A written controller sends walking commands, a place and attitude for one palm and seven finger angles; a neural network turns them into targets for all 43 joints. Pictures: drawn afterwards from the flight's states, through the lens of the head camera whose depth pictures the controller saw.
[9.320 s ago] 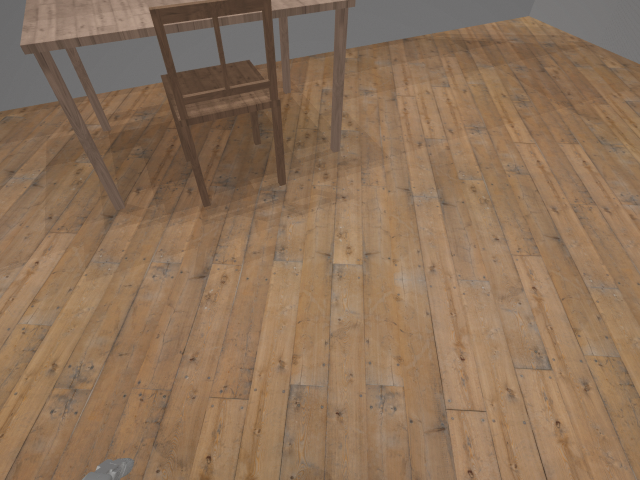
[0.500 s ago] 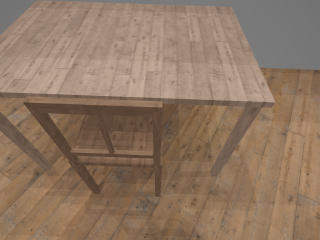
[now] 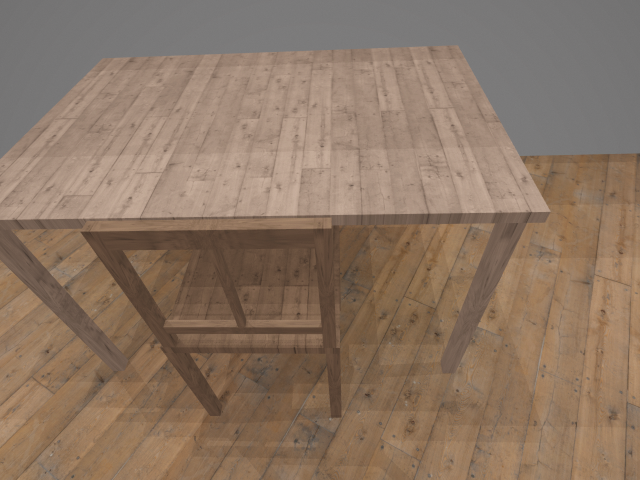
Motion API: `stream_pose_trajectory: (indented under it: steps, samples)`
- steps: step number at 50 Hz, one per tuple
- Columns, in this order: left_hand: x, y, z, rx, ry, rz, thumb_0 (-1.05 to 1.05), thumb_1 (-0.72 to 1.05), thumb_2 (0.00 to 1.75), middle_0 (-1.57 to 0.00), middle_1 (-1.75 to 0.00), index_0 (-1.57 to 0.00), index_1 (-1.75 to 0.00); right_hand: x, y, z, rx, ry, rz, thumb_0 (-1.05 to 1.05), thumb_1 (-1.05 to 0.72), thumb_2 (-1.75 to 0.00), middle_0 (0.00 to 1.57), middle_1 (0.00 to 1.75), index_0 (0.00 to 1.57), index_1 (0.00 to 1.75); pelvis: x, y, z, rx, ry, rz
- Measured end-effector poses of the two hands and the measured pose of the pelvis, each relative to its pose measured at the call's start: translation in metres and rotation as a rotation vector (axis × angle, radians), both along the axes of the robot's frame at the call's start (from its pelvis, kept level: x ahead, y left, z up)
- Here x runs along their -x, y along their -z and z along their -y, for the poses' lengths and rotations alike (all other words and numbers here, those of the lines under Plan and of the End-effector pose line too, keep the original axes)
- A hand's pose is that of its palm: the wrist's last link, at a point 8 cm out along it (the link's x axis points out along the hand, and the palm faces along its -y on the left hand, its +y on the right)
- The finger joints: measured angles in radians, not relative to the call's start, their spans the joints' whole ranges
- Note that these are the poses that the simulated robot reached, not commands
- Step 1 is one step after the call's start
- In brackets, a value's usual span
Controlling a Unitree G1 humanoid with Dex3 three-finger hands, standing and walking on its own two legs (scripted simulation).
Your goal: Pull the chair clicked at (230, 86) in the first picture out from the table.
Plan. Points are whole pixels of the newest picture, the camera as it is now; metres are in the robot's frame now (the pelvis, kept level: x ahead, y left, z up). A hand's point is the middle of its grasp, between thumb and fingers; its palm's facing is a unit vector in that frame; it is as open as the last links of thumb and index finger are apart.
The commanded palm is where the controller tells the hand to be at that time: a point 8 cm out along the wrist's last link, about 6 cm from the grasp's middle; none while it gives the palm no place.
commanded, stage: look again from close up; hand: left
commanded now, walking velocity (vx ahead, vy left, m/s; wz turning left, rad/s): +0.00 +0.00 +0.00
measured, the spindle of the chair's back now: (229, 288) +0.46 +0.21 -0.11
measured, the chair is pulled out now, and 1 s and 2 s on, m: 0.00 0.00 0.00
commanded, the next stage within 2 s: raise the hand toward the chair's back in 0.72 s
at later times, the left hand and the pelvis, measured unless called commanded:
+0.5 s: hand out of the picture +0.02 +0.16 -0.16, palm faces +0.00 -0.97 -0.23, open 7.3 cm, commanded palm none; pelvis +0.01 -0.01 +0.00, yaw -1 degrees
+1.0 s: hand (203, 434) +0.19 +0.17 -0.04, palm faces +0.26 -0.95 -0.16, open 7.5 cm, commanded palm +0.12 +0.21 -0.07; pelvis +0.01 -0.02 -0.01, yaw +2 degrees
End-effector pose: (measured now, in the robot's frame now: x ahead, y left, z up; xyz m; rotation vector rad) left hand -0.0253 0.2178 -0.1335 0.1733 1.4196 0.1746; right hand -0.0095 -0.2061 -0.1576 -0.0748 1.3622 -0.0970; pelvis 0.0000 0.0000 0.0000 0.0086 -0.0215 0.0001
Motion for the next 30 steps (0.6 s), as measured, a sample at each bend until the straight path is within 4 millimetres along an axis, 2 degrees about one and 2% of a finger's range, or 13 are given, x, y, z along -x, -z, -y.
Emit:
stream_pose_trajectory:
  steps: [9, 22, 30]
  samples:
    - [-0.015, -0.006, -0.002, -0.019, 0.005, 0.039, 0.01, 0.91, 0.9, -0.2, -0.3, -0.2, -0.3, 0.0, 0.002, -0.004, -0.022, -0.005, 0.005, 0.0, -0.92, -0.9, 0.2, 0.3, 0.2, 0.3, -0.004, -0.002, 0.001, -0.014, 0.009, -0.001]
    - [-0.038, -0.003, 0.007, -0.008, 0.025, 0.043, 0.02, 0.93, 0.9, -0.2, -0.3, -0.2, -0.3, 0.007, -0.004, 0.014, 0.012, 0.004, -0.067, 0.0, -0.91, -0.9, 0.2, 0.3, 0.2, 0.3, -0.012, -0.003, 0.012, -0.013, 0.012, -0.007]
    - [-0.043, -0.002, 0.012, -0.005, 0.022, 0.04, 0.02, 0.93, 0.9, -0.2, -0.3, -0.2, -0.3, 0.001, -0.006, 0.022, 0.026, 0.0, -0.078, 0.0, -0.91, -0.9, 0.2, 0.3, 0.2, 0.3, -0.017, -0.004, 0.017, -0.012, 0.009, -0.005]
